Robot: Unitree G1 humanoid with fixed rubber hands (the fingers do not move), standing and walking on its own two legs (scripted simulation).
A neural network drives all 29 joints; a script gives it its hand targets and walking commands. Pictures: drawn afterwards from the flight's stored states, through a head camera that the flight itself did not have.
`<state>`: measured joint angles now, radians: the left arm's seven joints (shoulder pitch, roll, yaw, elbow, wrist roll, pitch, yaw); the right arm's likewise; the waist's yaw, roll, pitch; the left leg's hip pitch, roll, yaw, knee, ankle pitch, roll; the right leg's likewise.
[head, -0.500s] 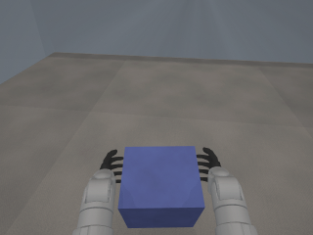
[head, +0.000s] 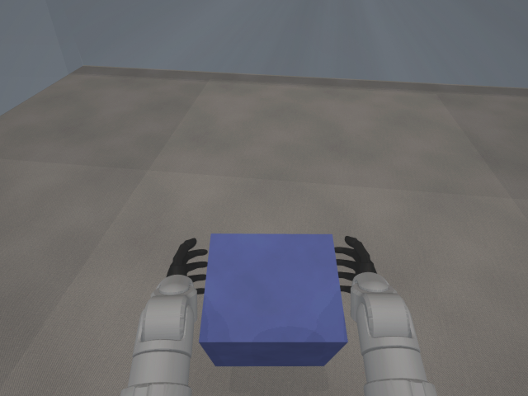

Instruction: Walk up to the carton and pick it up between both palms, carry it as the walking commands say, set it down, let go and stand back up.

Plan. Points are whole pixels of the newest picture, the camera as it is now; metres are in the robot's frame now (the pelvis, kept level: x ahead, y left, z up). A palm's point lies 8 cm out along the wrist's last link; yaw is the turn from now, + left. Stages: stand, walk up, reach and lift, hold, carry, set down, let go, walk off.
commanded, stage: carry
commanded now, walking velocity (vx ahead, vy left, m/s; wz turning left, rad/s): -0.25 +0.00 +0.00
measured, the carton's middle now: (270, 303) +0.31 +0.00 -0.02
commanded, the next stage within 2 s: none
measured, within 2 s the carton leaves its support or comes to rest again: neither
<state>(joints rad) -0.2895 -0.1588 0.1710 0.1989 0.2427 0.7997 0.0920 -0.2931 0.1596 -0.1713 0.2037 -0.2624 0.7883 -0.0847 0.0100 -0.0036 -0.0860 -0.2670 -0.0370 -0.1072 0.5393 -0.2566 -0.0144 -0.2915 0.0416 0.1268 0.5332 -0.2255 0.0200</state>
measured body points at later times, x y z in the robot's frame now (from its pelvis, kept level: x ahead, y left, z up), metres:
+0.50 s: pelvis -0.03 +0.00 -0.01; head -0.05 +0.00 +0.44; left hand +0.26 +0.13 +0.09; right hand +0.25 -0.15 +0.09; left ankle +0.02 +0.13 -0.73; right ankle +0.04 -0.13 -0.73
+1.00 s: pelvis -0.02 +0.00 -0.01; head -0.04 +0.00 +0.44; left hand +0.27 +0.13 +0.09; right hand +0.26 -0.15 +0.09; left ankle +0.02 +0.13 -0.73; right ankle +0.04 -0.14 -0.73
